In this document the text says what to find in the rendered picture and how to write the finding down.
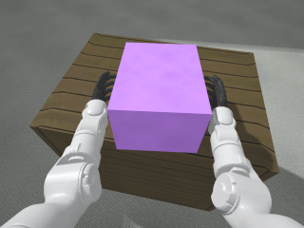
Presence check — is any robot left hand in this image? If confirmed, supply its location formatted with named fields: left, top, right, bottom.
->
left=91, top=71, right=117, bottom=103

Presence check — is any right robot forearm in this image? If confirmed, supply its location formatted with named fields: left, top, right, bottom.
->
left=208, top=106, right=272, bottom=209

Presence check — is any carton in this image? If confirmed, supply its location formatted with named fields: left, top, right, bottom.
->
left=107, top=42, right=213, bottom=153

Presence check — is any left robot forearm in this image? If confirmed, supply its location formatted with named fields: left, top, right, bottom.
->
left=44, top=99, right=108, bottom=198

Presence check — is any right robot upper arm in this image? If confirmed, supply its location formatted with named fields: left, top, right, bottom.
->
left=211, top=172, right=304, bottom=228

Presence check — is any robot right hand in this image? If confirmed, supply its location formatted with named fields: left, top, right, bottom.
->
left=203, top=74, right=228, bottom=110

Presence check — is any pedestal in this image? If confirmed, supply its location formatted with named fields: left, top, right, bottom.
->
left=29, top=32, right=279, bottom=212

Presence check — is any left robot upper arm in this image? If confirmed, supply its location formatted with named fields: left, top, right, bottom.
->
left=0, top=161, right=102, bottom=228

